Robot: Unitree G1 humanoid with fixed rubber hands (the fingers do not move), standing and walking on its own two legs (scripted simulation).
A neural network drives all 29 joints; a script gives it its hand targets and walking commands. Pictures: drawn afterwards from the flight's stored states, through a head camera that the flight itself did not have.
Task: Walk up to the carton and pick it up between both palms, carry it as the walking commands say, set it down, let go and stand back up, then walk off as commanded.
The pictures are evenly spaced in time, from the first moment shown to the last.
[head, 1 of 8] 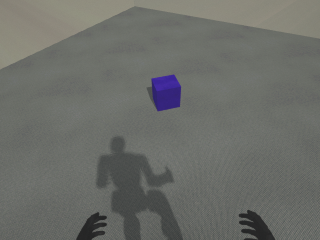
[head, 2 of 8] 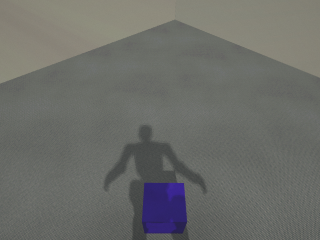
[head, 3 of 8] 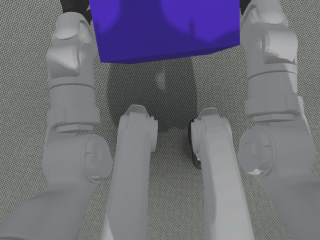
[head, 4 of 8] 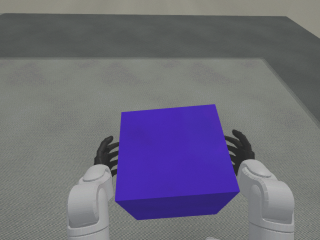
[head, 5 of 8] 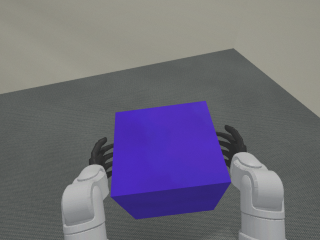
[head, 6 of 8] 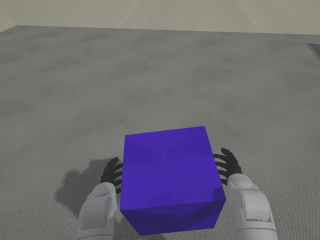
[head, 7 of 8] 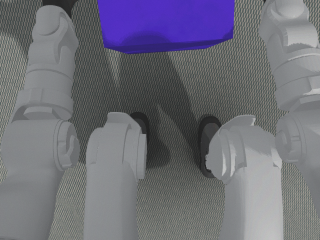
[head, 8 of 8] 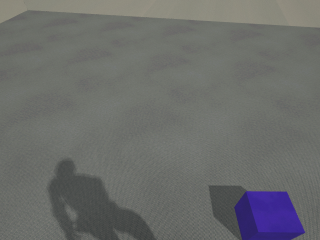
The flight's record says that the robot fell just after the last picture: no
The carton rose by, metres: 0.71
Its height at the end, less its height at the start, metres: +0.00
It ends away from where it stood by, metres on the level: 2.15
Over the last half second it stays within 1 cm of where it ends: yes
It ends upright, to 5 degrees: yes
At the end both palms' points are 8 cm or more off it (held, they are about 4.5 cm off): yes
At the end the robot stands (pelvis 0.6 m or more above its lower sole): yes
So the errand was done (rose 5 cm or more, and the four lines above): yes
